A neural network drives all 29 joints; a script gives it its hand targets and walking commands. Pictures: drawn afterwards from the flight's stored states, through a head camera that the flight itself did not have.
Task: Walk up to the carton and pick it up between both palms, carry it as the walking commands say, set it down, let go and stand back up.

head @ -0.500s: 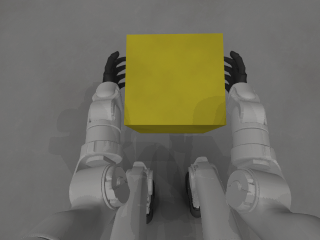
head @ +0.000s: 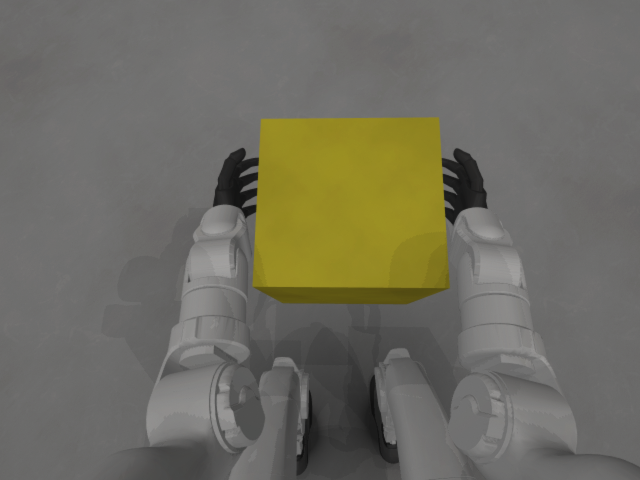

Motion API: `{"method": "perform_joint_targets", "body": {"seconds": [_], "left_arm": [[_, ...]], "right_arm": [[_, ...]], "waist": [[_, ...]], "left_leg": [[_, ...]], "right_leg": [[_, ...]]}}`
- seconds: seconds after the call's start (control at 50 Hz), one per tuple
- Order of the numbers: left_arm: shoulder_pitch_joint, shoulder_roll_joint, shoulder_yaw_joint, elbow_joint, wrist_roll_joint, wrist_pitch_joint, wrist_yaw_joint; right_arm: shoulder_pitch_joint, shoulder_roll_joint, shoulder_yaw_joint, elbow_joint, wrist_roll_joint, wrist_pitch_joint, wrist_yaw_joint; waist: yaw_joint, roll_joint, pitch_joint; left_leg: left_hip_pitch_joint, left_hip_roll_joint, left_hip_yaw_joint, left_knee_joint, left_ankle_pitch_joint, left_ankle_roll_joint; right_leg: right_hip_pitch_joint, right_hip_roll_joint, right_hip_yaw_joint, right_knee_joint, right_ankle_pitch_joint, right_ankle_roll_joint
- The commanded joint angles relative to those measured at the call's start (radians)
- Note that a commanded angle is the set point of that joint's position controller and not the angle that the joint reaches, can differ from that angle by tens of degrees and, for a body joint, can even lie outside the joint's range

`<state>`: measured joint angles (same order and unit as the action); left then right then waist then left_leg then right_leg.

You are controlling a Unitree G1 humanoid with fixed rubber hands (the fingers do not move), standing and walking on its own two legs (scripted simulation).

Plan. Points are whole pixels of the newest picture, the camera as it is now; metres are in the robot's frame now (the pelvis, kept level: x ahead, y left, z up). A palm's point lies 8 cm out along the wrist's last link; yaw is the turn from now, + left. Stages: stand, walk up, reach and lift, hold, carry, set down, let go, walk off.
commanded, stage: reach and lift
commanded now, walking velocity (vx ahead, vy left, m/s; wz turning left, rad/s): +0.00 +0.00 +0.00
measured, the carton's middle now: (346, 227) +0.43 -0.02 -0.11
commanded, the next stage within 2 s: none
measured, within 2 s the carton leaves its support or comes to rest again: neither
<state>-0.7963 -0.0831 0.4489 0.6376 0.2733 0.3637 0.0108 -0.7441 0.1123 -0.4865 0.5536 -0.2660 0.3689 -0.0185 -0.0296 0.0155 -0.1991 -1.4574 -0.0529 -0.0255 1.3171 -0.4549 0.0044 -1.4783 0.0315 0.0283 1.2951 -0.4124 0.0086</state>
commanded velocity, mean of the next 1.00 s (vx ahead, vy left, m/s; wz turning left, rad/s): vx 0.00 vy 0.00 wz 0.00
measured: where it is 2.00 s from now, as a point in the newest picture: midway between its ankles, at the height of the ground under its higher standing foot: (342, 438)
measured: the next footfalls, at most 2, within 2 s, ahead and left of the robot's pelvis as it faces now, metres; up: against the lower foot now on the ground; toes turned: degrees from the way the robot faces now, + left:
none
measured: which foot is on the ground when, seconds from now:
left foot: down 0.00-1.00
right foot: down 0.00-1.00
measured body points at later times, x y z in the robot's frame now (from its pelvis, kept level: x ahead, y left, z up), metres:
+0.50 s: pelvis +0.02 +0.00 +0.07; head +0.17 +0.00 +0.49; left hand +0.43 +0.13 +0.03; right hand +0.41 -0.17 +0.03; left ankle +0.07 +0.11 -0.59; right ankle +0.08 -0.12 -0.59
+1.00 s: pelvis +0.05 +0.00 +0.12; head +0.13 +0.00 +0.57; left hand +0.41 +0.13 +0.10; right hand +0.39 -0.17 +0.10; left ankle +0.07 +0.11 -0.59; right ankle +0.08 -0.12 -0.59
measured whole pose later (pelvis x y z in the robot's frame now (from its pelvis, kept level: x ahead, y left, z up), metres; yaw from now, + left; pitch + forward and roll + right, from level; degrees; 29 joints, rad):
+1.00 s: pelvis +0.05 +0.00 +0.12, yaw +0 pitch +14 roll +0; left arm -0.45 -0.18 0.40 0.49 0.32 0.38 -0.03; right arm -0.41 0.20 -0.42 0.41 -0.32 0.40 0.03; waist -0.04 0.01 -0.08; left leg -0.64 -0.05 -0.05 0.68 -0.28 0.01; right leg -0.66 0.02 0.03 0.67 -0.25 0.00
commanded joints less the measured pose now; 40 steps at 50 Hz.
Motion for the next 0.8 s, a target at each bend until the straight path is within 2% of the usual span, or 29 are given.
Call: {"method": "perform_joint_targets", "body": {"seconds": [0.0,0.78], "left_arm": [[-0.542,-1.033,-0.527,0.073,-0.142,-0.019,-0.241],[-0.182,-1.036,-0.583,-0.030,-0.091,-0.006,-0.264]], "right_arm": [[-0.564,1.001,0.572,0.090,0.144,-0.001,0.242],[-0.205,0.997,0.618,-0.021,0.096,0.015,0.275]], "waist": [[-0.008,0.001,-0.738],[-0.017,-0.002,-0.436]], "left_leg": [[0.400,-0.101,0.000,-0.191,0.214,-0.018],[0.897,-0.059,-0.064,-0.631,0.384,-0.004]], "right_leg": [[0.533,0.110,-0.013,-0.156,0.222,0.006],[1.016,0.063,0.037,-0.586,0.381,-0.010]]}}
